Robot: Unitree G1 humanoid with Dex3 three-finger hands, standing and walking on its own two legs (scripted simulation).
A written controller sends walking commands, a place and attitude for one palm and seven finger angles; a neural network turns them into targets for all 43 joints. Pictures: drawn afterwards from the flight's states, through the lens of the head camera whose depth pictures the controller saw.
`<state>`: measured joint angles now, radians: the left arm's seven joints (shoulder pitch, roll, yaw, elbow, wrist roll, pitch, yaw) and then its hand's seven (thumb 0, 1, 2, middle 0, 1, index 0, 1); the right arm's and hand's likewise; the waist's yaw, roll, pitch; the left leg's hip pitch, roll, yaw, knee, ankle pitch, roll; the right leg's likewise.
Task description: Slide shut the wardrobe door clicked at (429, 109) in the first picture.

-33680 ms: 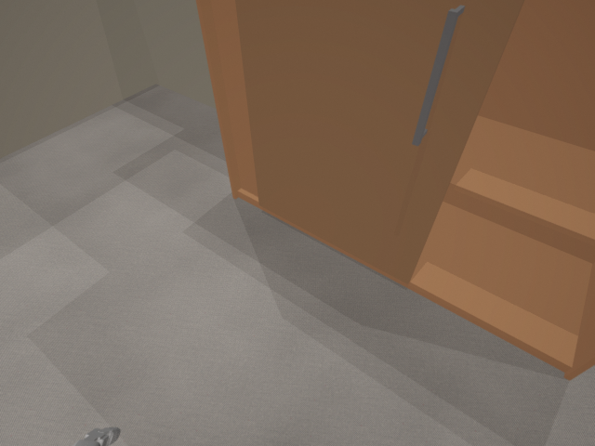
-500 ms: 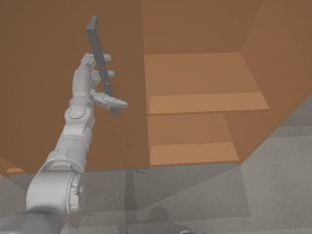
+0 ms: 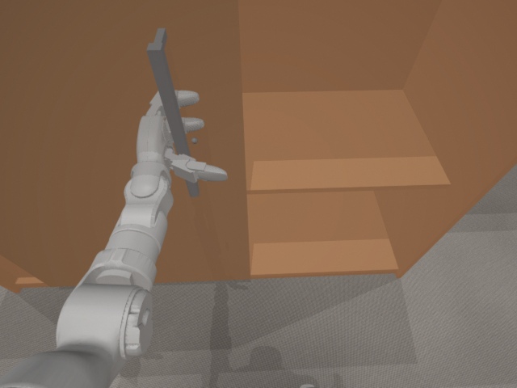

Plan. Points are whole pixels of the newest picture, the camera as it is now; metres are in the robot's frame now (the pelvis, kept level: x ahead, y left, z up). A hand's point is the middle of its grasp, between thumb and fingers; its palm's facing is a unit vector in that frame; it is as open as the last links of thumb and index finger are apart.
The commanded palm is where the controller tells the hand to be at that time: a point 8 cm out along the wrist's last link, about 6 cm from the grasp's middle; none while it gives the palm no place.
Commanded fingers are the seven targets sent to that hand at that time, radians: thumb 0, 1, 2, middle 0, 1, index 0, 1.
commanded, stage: slide the fingers in behind the handle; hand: left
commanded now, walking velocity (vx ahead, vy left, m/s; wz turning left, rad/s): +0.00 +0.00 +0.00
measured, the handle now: (181, 129) +0.51 +0.12 +0.10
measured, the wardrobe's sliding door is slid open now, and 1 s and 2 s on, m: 0.59 0.58 0.59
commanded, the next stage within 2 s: loosen the grip on the handle in 0.38 s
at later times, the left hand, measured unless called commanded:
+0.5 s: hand (194, 139) +0.47 +0.09 +0.12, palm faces +0.04 -1.00 -0.03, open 14.2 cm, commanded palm +0.44 +0.11 +0.11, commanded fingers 0.00 -0.51 0.28 -0.30 -1.20 -0.30 -1.20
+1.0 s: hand (191, 136) +0.47 +0.10 +0.13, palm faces +0.02 -1.00 +0.00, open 14.5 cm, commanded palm +0.44 +0.14 +0.12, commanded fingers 0.00 -0.55 0.20 -0.25 -1.15 -0.25 -1.15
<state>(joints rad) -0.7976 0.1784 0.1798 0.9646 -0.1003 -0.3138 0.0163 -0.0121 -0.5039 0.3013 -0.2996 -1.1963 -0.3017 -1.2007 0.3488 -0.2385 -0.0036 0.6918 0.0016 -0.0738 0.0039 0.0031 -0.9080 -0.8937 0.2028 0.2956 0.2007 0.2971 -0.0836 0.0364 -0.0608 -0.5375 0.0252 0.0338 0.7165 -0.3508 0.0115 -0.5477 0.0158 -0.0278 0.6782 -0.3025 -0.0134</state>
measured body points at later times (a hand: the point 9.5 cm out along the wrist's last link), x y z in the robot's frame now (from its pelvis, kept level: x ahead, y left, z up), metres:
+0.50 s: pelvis +0.01 +0.00 +0.00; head +0.07 +0.00 +0.45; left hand +0.46 +0.15 +0.12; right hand +0.07 -0.25 -0.13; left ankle +0.00 +0.11 -0.72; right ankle +0.02 -0.11 -0.72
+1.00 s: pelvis -0.02 +0.00 -0.01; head +0.04 +0.00 +0.44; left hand +0.46 +0.15 +0.13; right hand +0.01 -0.26 -0.12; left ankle +0.00 +0.11 -0.72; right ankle +0.02 -0.11 -0.72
